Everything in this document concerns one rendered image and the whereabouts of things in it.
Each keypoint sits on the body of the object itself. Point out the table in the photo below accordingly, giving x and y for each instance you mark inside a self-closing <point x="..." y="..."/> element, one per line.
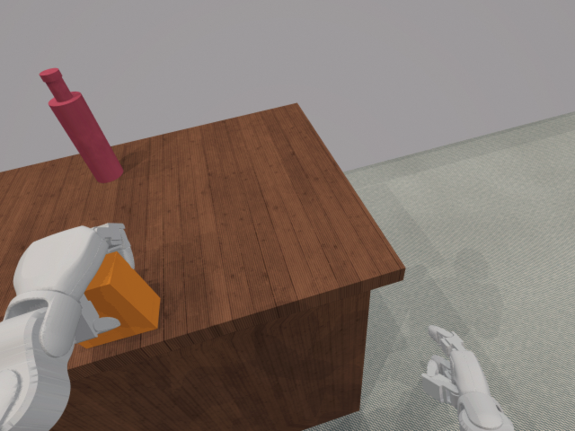
<point x="263" y="256"/>

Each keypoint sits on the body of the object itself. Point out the sponge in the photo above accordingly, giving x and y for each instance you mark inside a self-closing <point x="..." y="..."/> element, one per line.
<point x="118" y="291"/>

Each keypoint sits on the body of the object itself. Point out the robot right forearm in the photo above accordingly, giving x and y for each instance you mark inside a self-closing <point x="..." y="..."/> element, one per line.
<point x="478" y="411"/>

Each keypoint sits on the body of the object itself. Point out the right robot hand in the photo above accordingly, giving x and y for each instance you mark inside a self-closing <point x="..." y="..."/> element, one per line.
<point x="446" y="381"/>

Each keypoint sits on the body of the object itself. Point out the left robot hand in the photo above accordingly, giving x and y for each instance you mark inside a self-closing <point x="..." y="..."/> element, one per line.
<point x="67" y="262"/>

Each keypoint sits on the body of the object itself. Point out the robot left forearm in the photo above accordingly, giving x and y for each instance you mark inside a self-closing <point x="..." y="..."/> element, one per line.
<point x="37" y="338"/>

